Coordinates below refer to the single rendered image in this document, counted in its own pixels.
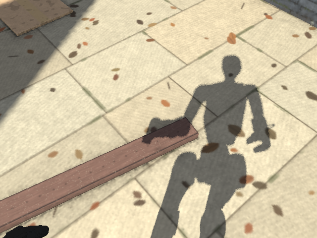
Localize robot left hand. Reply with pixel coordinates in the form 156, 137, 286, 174
3, 225, 50, 238

